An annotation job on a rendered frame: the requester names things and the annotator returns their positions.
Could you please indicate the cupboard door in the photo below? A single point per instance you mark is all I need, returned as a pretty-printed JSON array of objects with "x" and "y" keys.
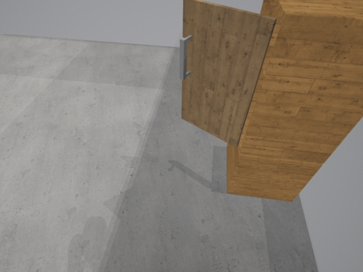
[{"x": 225, "y": 57}]

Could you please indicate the handle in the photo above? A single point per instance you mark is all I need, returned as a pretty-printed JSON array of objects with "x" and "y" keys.
[{"x": 183, "y": 57}]

